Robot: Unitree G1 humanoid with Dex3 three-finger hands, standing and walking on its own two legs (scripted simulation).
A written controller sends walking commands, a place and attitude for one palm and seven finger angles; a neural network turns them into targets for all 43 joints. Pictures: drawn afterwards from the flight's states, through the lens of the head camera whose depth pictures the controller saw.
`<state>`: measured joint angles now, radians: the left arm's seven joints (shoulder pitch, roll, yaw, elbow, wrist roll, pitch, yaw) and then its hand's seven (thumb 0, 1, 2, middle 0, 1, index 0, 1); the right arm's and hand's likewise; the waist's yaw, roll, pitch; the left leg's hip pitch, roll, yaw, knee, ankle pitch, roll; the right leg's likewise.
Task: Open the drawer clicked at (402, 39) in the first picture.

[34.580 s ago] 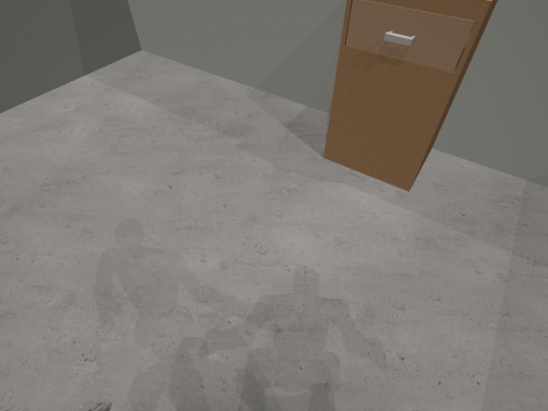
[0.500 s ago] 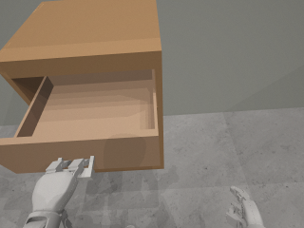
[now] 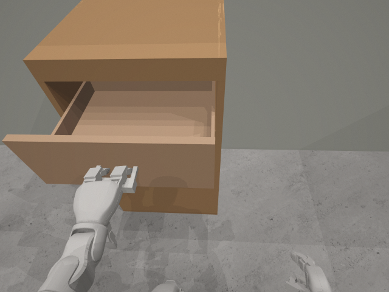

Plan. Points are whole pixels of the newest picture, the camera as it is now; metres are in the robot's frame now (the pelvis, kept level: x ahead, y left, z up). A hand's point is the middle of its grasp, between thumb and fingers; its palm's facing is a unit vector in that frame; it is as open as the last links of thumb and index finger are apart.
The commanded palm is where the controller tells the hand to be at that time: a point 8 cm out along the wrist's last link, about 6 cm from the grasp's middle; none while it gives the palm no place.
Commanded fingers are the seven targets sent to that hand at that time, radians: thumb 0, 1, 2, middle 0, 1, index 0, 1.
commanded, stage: open the thumb to release the handle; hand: left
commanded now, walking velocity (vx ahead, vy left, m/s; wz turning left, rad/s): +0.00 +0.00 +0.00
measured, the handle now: (114, 177) +0.35 +0.23 +0.02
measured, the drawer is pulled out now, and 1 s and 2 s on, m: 0.21 0.19 0.19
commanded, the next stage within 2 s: lift the hand off the handle in 0.30 s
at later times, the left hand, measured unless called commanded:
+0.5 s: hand (111, 206) +0.29 +0.22 +0.00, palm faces -0.01 -0.09 -1.00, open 15.7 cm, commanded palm +0.27 +0.23 +0.06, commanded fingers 0.00 -0.50 0.30 -0.15 -0.30 -0.15 -0.30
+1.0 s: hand (105, 199) +0.29 +0.22 +0.03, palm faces +0.02 -0.10 -1.00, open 15.6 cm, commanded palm +0.27 +0.23 +0.10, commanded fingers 0.00 -0.50 0.30 -0.15 -0.30 -0.15 -0.30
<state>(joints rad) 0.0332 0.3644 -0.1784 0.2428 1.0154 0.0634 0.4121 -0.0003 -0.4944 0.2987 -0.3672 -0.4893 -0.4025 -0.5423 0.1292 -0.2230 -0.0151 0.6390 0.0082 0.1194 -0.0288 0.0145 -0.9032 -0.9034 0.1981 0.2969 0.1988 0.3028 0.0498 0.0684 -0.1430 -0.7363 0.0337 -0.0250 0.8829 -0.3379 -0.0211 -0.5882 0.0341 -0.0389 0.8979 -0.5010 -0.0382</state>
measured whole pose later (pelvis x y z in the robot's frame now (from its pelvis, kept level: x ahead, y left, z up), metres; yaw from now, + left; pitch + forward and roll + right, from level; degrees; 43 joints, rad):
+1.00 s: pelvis +0.01 +0.01 +0.02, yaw -1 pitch +8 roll +0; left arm 0.06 0.36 -0.15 0.20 1.00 0.09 0.33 0.00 -0.49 0.30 -0.19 -0.32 -0.28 -0.37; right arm 0.13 -0.23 -0.02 0.62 0.01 0.10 -0.04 0.01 -0.90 -0.90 0.20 0.30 0.20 0.30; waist 0.04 0.07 -0.11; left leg -0.60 0.03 0.00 0.78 -0.31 -0.01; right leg -0.46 0.03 -0.01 0.79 -0.46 -0.03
